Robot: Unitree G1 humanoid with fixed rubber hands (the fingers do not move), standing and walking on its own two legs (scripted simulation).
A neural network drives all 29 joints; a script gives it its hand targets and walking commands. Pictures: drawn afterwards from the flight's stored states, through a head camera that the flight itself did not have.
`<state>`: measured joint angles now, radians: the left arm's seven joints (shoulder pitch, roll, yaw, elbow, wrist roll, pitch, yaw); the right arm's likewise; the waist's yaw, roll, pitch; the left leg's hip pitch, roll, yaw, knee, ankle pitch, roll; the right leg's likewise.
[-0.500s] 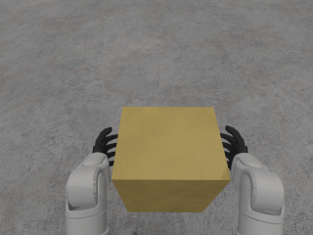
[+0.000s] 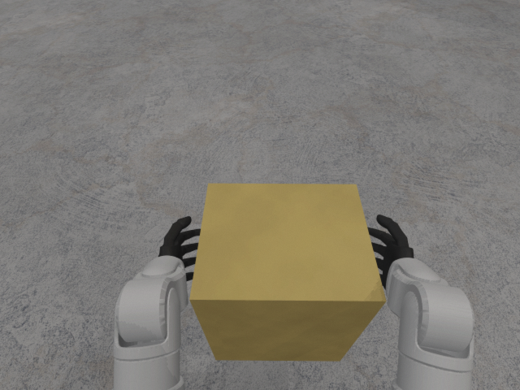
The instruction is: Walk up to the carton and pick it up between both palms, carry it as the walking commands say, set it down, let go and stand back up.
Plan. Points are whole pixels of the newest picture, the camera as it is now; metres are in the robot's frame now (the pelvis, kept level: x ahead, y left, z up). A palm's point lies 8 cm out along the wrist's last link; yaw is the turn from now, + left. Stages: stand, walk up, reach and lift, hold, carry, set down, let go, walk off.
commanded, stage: carry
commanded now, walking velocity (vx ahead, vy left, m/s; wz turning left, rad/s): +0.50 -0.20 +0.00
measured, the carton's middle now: (279, 280) +0.29 +0.00 +0.00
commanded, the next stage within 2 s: none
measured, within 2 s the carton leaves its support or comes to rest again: neither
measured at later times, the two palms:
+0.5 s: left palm (219, 118) +0.61 +0.12 +0.08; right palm (371, 110) +0.60 -0.18 +0.11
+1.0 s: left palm (260, 47) +0.92 +0.05 +0.08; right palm (373, 45) +0.92 -0.26 +0.08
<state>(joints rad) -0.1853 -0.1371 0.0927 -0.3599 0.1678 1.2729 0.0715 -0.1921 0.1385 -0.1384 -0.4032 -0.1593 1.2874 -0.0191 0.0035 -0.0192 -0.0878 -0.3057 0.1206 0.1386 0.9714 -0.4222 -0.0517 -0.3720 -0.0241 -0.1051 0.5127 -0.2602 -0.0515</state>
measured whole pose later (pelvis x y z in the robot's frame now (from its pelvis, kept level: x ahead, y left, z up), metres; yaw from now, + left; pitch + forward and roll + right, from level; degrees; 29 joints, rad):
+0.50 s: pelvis +0.33 -0.03 +0.01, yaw -2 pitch +5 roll -1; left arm -0.18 -0.14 0.10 -0.39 0.17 1.27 0.07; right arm -0.19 0.14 -0.12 -0.41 -0.16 1.27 -0.02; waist 0.00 -0.03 -0.07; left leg -0.24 0.10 0.17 0.42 -0.25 -0.01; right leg -0.48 -0.01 -0.10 0.99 -0.32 -0.05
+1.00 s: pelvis +0.65 -0.10 +0.00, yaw +0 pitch +5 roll +2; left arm -0.18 -0.14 0.10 -0.39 0.17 1.27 0.07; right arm -0.19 0.14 -0.12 -0.42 -0.16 1.27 -0.02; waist 0.00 -0.02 -0.05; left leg -0.58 0.08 0.15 0.77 -0.34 -0.03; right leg -0.04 0.00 -0.11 0.35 -0.39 -0.06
